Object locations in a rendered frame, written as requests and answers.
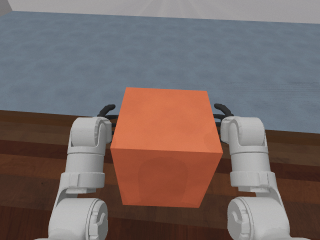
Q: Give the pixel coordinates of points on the robot right forearm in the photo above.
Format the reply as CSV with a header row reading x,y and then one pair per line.
x,y
250,163

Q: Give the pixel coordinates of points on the robot left hand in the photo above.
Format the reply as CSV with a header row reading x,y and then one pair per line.
x,y
103,113

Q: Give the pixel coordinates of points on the robot right hand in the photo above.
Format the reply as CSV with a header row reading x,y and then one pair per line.
x,y
227,113

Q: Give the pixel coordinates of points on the left robot upper arm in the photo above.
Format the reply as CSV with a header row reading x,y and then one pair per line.
x,y
79,219

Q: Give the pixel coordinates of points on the robot left forearm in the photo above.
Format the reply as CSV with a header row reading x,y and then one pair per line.
x,y
85,159

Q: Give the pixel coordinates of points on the right robot upper arm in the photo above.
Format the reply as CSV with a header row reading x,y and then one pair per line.
x,y
258,218

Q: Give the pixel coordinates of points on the carton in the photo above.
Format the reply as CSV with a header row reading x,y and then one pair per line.
x,y
165,147

